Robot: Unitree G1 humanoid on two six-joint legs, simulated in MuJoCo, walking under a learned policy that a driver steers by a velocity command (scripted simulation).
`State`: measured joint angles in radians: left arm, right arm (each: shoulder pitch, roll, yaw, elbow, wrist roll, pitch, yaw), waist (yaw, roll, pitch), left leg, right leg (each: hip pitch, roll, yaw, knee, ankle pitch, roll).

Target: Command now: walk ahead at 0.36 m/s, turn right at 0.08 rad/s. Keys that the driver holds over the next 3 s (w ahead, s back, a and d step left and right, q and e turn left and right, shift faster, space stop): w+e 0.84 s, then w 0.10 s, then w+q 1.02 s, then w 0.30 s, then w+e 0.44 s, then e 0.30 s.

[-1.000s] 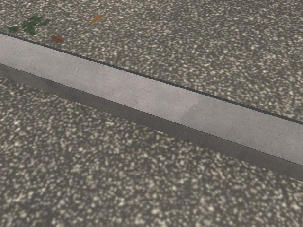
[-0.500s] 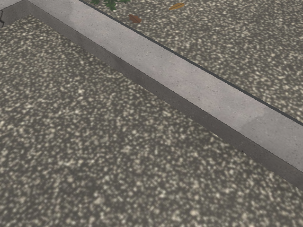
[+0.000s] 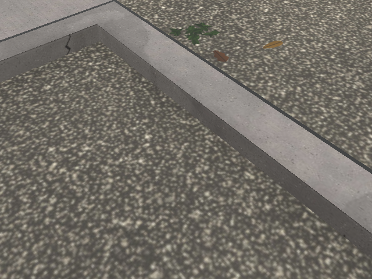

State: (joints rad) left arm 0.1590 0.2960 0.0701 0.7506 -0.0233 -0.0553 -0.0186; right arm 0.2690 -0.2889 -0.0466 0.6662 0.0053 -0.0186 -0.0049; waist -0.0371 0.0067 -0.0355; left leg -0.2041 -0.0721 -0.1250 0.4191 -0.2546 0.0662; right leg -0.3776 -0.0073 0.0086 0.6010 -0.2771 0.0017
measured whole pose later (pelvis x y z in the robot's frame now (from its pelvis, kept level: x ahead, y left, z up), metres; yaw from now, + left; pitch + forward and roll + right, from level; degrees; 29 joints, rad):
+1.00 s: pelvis +0.46 -0.14 -0.02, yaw -31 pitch +2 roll +1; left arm 0.05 0.28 0.03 0.65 0.07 -0.02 -0.06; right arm 0.41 -0.29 -0.05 0.84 -0.02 -0.05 0.01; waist -0.08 0.01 0.04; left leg -0.04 0.08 0.18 0.61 -0.47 -0.02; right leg -0.47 0.02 -0.05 0.59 -0.15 -0.10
